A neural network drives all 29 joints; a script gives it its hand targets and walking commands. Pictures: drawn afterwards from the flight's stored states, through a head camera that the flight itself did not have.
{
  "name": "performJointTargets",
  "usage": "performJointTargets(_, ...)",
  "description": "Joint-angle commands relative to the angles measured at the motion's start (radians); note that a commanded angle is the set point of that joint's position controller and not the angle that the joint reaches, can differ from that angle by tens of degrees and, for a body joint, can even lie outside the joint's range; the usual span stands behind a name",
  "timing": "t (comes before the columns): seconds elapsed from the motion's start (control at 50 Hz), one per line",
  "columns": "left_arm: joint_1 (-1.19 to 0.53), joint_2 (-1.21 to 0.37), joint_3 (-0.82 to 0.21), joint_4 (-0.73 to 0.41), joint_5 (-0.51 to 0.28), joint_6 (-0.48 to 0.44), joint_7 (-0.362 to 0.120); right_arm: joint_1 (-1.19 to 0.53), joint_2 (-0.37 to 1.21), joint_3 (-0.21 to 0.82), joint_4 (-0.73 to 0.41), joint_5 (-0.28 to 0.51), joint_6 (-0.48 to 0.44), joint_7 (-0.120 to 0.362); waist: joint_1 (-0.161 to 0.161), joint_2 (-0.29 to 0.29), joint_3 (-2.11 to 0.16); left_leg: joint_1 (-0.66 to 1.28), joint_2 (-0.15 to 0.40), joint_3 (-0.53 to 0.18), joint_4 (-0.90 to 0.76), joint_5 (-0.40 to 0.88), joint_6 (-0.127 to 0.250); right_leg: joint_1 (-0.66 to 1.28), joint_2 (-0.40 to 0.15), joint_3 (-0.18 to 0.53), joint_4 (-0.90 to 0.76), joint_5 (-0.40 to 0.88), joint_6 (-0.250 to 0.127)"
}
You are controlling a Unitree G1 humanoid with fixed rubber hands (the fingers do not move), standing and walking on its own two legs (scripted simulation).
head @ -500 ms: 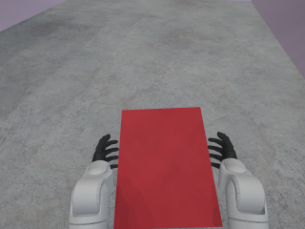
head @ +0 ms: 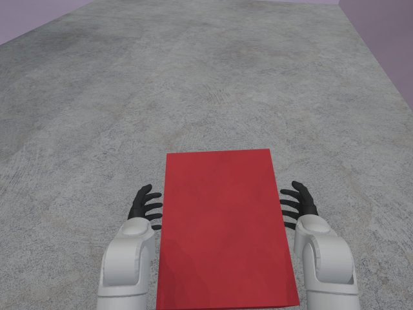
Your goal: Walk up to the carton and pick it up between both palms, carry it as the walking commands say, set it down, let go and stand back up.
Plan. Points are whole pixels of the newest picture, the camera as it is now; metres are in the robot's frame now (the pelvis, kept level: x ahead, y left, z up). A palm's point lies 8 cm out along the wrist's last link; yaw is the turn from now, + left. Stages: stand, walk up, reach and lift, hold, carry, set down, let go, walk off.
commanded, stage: carry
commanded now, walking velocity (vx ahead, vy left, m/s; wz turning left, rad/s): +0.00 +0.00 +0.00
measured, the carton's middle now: (221, 228) +0.30 +0.00 -0.01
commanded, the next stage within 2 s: none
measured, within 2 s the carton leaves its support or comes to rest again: neither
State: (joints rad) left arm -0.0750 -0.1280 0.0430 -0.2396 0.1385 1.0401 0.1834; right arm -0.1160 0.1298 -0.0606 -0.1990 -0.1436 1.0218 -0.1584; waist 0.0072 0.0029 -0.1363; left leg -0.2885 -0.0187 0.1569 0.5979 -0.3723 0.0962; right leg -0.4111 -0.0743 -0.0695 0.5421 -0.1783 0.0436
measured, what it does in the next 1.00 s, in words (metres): stands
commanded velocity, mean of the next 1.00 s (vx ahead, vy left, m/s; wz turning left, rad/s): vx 0.00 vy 0.00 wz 0.00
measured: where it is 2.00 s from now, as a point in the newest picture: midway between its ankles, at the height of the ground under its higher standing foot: outside the picture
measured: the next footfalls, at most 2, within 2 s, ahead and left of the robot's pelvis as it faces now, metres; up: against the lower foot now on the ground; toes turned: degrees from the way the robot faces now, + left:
none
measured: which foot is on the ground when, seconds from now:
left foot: down 0.00-1.00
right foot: down 0.00-1.00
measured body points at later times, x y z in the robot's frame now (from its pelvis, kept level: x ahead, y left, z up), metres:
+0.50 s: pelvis +0.00 +0.00 +0.00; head -0.04 +0.01 +0.45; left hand +0.27 +0.16 +0.05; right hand +0.28 -0.15 +0.06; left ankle -0.03 +0.05 -0.73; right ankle +0.06 -0.15 -0.73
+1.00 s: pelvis +0.00 +0.00 +0.00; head -0.03 +0.01 +0.45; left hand +0.26 +0.15 +0.07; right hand +0.27 -0.15 +0.07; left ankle -0.03 +0.05 -0.73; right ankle +0.06 -0.15 -0.73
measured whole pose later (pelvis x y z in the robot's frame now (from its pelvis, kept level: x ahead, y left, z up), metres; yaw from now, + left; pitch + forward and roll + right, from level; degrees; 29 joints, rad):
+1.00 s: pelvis +0.00 +0.00 +0.00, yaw +0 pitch +3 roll -1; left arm -0.06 -0.13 0.04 -0.23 0.13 1.00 0.18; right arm -0.09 0.13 -0.05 -0.21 -0.14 0.98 -0.16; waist 0.00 0.00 -0.12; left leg -0.28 -0.02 0.16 0.58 -0.35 0.09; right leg -0.40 -0.07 -0.07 0.52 -0.16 0.04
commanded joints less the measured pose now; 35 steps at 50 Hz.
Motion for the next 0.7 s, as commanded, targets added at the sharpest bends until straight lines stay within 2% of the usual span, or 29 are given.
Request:
performJointTargets(0.0, -0.39, -0.825, -0.493, -0.001, -0.269, -0.05, -0.234, -0.369, 0.758, 0.476, 0.007, 0.263, -0.041, 0.232, -0.002, 0.012, -0.153, -0.008, 0.162, -0.158, -0.15, 0.328, -0.028, 0.137, -0.043, 0.062, -0.021, 0.123, -0.055)
performJointTargets(0.06, -0.421, -0.87, -0.502, -0.008, -0.274, -0.085, -0.245, -0.402, 0.807, 0.488, 0.002, 0.266, -0.075, 0.244, -0.004, 0.003, -0.13, -0.027, 0.161, -0.169, -0.184, 0.218, -0.028, 0.139, -0.04, 0.061, -0.037, 0.068, -0.048)
performJointTargets(0.1, -0.426, -0.898, -0.529, -0.048, -0.29, -0.088, -0.246, -0.404, 0.838, 0.515, -0.038, 0.283, -0.079, 0.245, -0.004, 0.003, -0.136, -0.022, 0.161, -0.17, -0.186, 0.215, -0.027, 0.144, -0.04, 0.062, -0.038, 0.071, -0.046)
performJointTargets(0.18, -0.395, -0.908, -0.583, -0.142, -0.326, -0.047, -0.231, -0.369, 0.848, 0.563, -0.136, 0.32, -0.039, 0.23, -0.005, 0.015, -0.177, 0.017, 0.164, -0.16, -0.146, 0.362, -0.027, 0.154, -0.046, 0.065, -0.024, 0.146, -0.05)
performJointTargets(0.26, -0.363, -0.853, -0.571, -0.141, -0.32, -0.003, -0.217, -0.33, 0.795, 0.551, -0.134, 0.319, 0.005, 0.214, -0.005, 0.029, -0.196, 0.03, 0.169, -0.153, -0.121, 0.453, -0.026, 0.152, -0.049, 0.068, -0.008, 0.194, -0.055)
performJointTargets(0.32, -0.368, -0.821, -0.524, -0.067, -0.291, -0.006, -0.219, -0.338, 0.758, 0.508, -0.065, 0.291, 0.003, 0.216, -0.004, 0.023, -0.173, 0.008, 0.169, -0.155, -0.138, 0.395, -0.029, 0.145, -0.048, 0.069, -0.019, 0.156, -0.056)
performJointTargets(0.4, -0.407, -0.824, -0.465, 0.049, -0.249, -0.066, -0.237, -0.386, 0.759, 0.452, 0.052, 0.246, -0.053, 0.238, -0.004, 0.005, -0.129, -0.028, 0.163, -0.161, -0.18, 0.244, -0.034, 0.14, -0.046, 0.068, -0.043, 0.078, -0.052)
performJointTargets(0.44, -0.426, -0.852, -0.467, 0.055, -0.248, -0.098, -0.248, -0.403, 0.794, 0.459, 0.064, 0.246, -0.086, 0.25, -0.005, -0.001, -0.117, -0.036, 0.16, -0.166, -0.197, 0.179, -0.033, 0.141, -0.044, 0.066, -0.049, 0.054, -0.049)
performJointTargets(0.48, -0.438, -0.893, -0.5, 0.009, -0.268, -0.114, -0.254, -0.41, 0.84, 0.493, 0.022, 0.265, -0.103, 0.256, -0.006, -0.001, -0.122, -0.03, 0.159, -0.168, -0.199, 0.169, -0.031, 0.145, -0.042, 0.064, -0.049, 0.054, -0.046)
performJointTargets(0.52, -0.438, -0.928, -0.552, -0.077, -0.303, -0.102, -0.25, -0.408, 0.877, 0.541, -0.069, 0.299, -0.094, 0.249, -0.006, 0.006, -0.144, -0.009, 0.16, -0.166, -0.183, 0.231, -0.029, 0.15, -0.043, 0.063, -0.045, 0.079, -0.047)
performJointTargets(0.58, -0.398, -0.924, -0.606, -0.172, -0.338, -0.048, -0.232, -0.367, 0.867, 0.584, -0.174, 0.335, -0.041, 0.229, -0.007, 0.019, -0.193, 0.033, 0.167, -0.157, -0.135, 0.404, -0.026, 0.158, -0.048, 0.066, -0.024, 0.169, -0.052)
performJointTargets(0.64, -0.361, -0.862, -0.595, -0.179, -0.333, 0.001, -0.215, -0.321, 0.808, 0.574, -0.177, 0.335, 0.009, 0.21, -0.009, 0.033, -0.215, 0.046, 0.174, -0.153, -0.11, 0.497, -0.024, 0.157, -0.05, 0.069, -0.006, 0.219, -0.057)
performJointTargets(0.68, -0.354, -0.82, -0.555, -0.123, -0.309, 0.012, -0.212, -0.314, 0.763, 0.538, -0.123, 0.312, 0.021, 0.206, -0.008, 0.034, -0.201, 0.032, 0.175, -0.153, -0.118, 0.473, -0.024, 0.15, -0.049, 0.07, -0.009, 0.201, -0.059)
